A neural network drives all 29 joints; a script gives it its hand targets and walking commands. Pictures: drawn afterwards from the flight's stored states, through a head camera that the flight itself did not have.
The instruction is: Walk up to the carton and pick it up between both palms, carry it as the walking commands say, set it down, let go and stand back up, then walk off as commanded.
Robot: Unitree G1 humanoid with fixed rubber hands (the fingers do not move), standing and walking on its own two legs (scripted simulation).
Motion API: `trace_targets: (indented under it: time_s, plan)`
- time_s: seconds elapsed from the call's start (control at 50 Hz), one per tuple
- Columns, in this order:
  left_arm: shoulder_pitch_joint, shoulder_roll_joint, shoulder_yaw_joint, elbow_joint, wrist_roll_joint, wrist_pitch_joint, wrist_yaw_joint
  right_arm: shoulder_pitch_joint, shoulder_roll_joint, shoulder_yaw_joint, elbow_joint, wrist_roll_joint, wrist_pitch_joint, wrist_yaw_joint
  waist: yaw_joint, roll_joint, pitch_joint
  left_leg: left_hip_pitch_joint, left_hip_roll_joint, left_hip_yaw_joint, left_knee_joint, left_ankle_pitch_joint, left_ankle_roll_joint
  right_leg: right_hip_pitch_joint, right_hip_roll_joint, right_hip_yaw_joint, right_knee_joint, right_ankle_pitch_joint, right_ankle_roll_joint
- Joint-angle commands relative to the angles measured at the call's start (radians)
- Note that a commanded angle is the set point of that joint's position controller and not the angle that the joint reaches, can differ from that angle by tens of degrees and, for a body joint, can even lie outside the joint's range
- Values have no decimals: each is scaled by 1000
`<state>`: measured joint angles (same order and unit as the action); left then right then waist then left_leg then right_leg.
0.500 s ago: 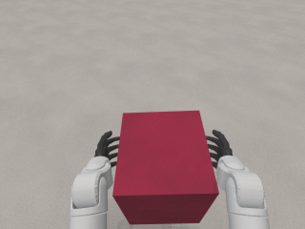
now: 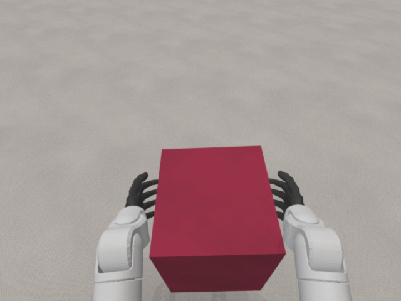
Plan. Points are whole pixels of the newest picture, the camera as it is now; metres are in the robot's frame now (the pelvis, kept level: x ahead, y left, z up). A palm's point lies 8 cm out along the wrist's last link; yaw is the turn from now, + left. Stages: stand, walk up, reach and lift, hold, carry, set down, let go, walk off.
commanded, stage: carry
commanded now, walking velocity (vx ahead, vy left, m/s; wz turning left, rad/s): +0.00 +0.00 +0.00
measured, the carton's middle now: (213, 223) +0.30 +0.01 +0.00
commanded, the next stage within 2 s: hold in 0.14 s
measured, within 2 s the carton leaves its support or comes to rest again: neither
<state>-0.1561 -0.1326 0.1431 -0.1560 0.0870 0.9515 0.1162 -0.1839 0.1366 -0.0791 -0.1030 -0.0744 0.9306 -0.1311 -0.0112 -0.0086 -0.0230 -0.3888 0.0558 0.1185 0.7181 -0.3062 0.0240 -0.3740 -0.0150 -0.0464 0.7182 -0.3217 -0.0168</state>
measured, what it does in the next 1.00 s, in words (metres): stands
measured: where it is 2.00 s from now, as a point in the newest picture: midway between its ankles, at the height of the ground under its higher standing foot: outside the picture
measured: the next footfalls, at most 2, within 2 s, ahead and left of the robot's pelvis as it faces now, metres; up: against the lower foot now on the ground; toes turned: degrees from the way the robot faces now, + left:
none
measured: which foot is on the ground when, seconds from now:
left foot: down 0.00-1.00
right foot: down 0.00-1.00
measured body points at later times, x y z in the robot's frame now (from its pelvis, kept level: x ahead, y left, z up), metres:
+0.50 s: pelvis -0.01 +0.00 +0.00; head -0.02 +0.01 +0.45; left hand +0.28 +0.16 +0.02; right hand +0.28 -0.14 +0.03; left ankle +0.05 +0.11 -0.71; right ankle +0.04 -0.11 -0.71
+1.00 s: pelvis +0.00 +0.00 +0.00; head +0.02 +0.01 +0.45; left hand +0.31 +0.16 -0.02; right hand +0.33 -0.13 -0.01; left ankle +0.05 +0.11 -0.71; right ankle +0.04 -0.11 -0.71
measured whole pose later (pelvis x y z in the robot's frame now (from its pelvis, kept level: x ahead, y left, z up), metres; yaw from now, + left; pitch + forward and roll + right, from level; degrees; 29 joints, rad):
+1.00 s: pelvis +0.00 +0.00 +0.00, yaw +2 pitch -2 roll +0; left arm -0.36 -0.18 0.38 0.45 0.23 0.48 0.04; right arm -0.40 0.18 -0.35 0.52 -0.23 0.46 -0.03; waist -0.01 -0.01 0.08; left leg -0.39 0.02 0.06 0.72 -0.30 0.02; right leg -0.37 -0.01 -0.04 0.72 -0.32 -0.02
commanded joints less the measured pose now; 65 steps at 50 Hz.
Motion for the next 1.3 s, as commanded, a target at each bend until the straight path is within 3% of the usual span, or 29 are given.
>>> trace_targets:
  time_s: [0.0, 0.02, 0.04, 0.12, 0.14, 0.22, 0.26, 0.28, 0.34, 0.36, 0.38, 0.4, 0.42, 0.44, 0.5, 0.52, 0.54, 0.58, 0.62, 0.64, 0.66, 0.72, 0.76, 0.9, 1.04, 1.1, 1.2, 1.24, 1.28]
  plan:
    - [-542, -628, -506, -94, -205, -75, -97, -495, 639, 404, -138, 172, -66, 103, 10, -5, -291, 82, 80, -163, -234, 17, 21, 48, -86, 146, -256, 97, -33]
    - [-534, -629, -515, -116, -214, -64, -93, -473, 646, 409, -138, 175, -54, 98, 11, 28, -288, 86, 86, -158, -227, 36, 28, 42, -84, 140, -258, 125, -32]
    - [-510, -630, -503, -88, -217, -60, -94, -477, 638, 410, -146, 180, -52, 94, 11, -28, -290, 89, 76, -148, -219, 24, 27, 49, -94, 156, -272, 117, -34]
    - [-520, -589, -466, -21, -180, -91, -106, -471, 602, 369, -63, 138, -82, 106, 8, -38, -271, 88, 56, -127, -200, -14, 18, 21, -108, 178, -305, 86, -32]
    - [-291, -381, -395, 239, -33, -97, -130, -128, 462, 297, 230, 1, -92, 114, 6, 22, -60, 230, -108, -173, -245, 53, 41, 103, 49, 134, -320, 71, -37]
    - [-381, -472, -568, -8, -114, -197, -160, -346, 522, 518, -123, 158, -207, 148, -4, 12, -322, 300, -99, -192, -184, 272, 45, 196, 43, 158, -225, 326, -13]
    - [-391, -526, -556, -2, -108, -203, -174, -445, 569, 585, -162, 197, -214, 164, 40, 8, -339, 264, -101, -194, -192, 241, 53, 236, 45, 161, -221, 326, -22]
    - [-358, -584, -577, 5, -116, -206, -179, -446, 582, 609, -186, 208, -222, 171, 31, 16, -358, 285, -93, -202, -191, 288, 51, 245, 46, 162, -218, 375, -23]
    - [-402, -547, -543, 38, -112, -204, -185, -474, 566, 564, -102, 187, -215, 177, 35, -13, -283, 262, -87, -204, -194, 164, 55, 184, 49, 153, -234, 184, -29]
    - [-426, -578, -550, 56, -110, -202, -188, -463, 582, 551, -56, 181, -211, 183, 32, 34, -245, 261, -91, -198, -195, 134, 49, 157, 48, 147, -242, 143, -36]
    - [-362, -555, -532, 177, -75, -223, -183, -450, 506, 487, 5, 150, -223, 209, 88, 76, -290, 255, -104, -198, -208, 132, 20, 124, 79, 105, -173, 128, -18]
    - [-327, -527, -490, 188, -59, -232, -174, -449, 477, 473, 28, 130, -230, 211, 105, 43, -259, 251, -108, -186, -213, 126, 17, 126, 83, 100, -184, 108, -15]
    - [-448, -534, -508, 191, -63, -246, -179, -464, 522, 454, 95, 121, -246, 220, 73, 101, -238, 244, -114, -181, -209, 57, 17, 90, 80, 106, -185, 51, -28]
    - [-472, -571, -513, 219, -80, -252, -182, -444, 512, 416, 144, 84, -249, 219, 12, 66, -209, 248, -117, -190, -215, 44, 13, 85, 80, 100, -192, 45, -31]
    - [-606, -639, -492, 249, -81, -289, -209, -557, 603, 374, 218, 44, -281, 235, 10, 20, -212, 238, -115, -195, -199, -51, 18, 88, 86, 111, -188, -71, -34]
    - [-675, -732, -541, 257, -103, -301, -218, -574, 667, 384, 256, 46, -301, 253, -11, 44, -197, 225, -106, -216, -200, -55, 14, 74, 82, 123, -180, -43, -48]
    - [-723, -766, -519, 276, -90, -310, -228, -650, 700, 365, 283, 46, -314, 271, 4, 91, -220, 218, -101, -220, -206, -111, 11, 86, 87, 119, -157, -68, -48]
    - [-815, -852, -536, 333, -97, -330, -250, -701, 777, 325, 368, 15, -332, 288, -54, 49, -224, 205, -92, -244, -200, -151, 9, 77, 84, 134, -156, -78, -46]
    - [-803, -963, -491, 475, -63, -342, -279, -782, 878, 327, 431, 20, -361, 320, -20, 69, -226, 200, -105, -237, -194, -128, 9, 65, 76, 138, -166, -73, -45]
    - [-873, -990, -502, 463, -72, -360, -291, -788, 908, 306, 481, 8, -371, 328, -51, 77, -259, 188, -91, -252, -195, -158, 12, 72, 75, 152, -157, -83, -48]
    - [-843, -1009, -458, 521, -50, -368, -302, -802, 936, 296, 497, 8, -381, 338, -30, 47, -251, 159, -100, -236, -197, -108, 14, 83, 76, 145, -162, -51, -37]
    - [-901, -1064, -423, 605, -47, -386, -325, -803, 914, 200, 621, -46, -402, 362, -80, 77, -240, 111, -84, -265, -213, -158, 6, 44, 79, 140, -136, -24, -50]
    - [-831, -1011, -326, 694, 29, -386, -330, -813, 942, 166, 653, -63, -402, 371, -28, 71, -193, 63, -99, -230, -204, -132, 23, 49, 74, 142, -149, -54, -44]
    - [-817, -994, -265, 717, 81, -460, -341, -807, 933, 126, 695, -106, -467, 371, -29, 43, -220, 33, -110, -215, -138, 37, 27, -36, 70, 155, -133, 52, -42]
    - [-796, -953, -279, 703, 106, -577, -314, -743, 882, 118, 689, -140, -580, 345, -61, 83, -309, -8, -124, -229, -73, 185, 23, -95, 86, 166, -72, 205, -42]
    - [-714, -935, -241, 732, 147, -619, -296, -715, 857, 139, 678, -156, -633, 334, -29, 70, -315, -20, -137, -226, -47, 264, 22, -125, 89, 168, -55, 260, -36]
    - [-681, -892, -253, 760, 159, -706, -267, -678, 762, 138, 678, -167, -718, 316, -58, 77, -402, -51, -139, -236, 9, 300, 17, -226, 100, 157, 7, 275, -35]
    - [-636, -860, -259, 756, 172, -747, -250, -668, 750, 179, 665, -160, -759, 302, -31, 71, -460, -61, -148, -234, 44, 382, 18, -243, 105, 160, 39, 345, -25]
    - [-661, -838, -294, 730, 146, -794, -240, -652, 712, 185, 669, -146, -805, 284, -42, 74, -502, -111, -150, -240, 71, 416, 13, -231, 106, 164, 56, 399, -26]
